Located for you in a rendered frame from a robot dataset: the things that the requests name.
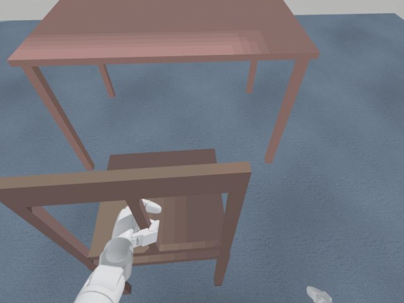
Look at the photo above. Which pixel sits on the chair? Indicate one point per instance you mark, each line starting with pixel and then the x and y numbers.
pixel 187 184

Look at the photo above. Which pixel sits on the table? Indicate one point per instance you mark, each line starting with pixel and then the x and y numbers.
pixel 100 32

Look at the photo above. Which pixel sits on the robot left forearm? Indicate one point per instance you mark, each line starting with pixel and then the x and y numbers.
pixel 106 283

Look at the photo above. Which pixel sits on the right robot hand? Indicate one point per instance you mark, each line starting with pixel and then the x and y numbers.
pixel 318 296

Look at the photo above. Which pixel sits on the left robot hand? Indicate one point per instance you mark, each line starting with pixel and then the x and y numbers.
pixel 127 227

